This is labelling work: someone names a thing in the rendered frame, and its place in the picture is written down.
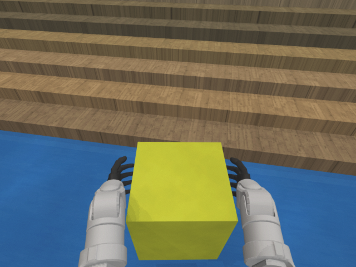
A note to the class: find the right robot hand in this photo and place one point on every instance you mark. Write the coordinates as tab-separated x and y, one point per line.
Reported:
240	170

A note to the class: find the left robot forearm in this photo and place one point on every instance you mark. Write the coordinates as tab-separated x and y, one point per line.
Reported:
105	233

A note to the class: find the carton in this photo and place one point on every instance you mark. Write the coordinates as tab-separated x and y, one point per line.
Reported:
181	205

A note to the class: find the left robot hand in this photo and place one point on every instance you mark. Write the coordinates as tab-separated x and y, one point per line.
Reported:
118	168

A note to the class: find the right robot forearm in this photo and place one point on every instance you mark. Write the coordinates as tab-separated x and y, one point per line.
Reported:
264	244

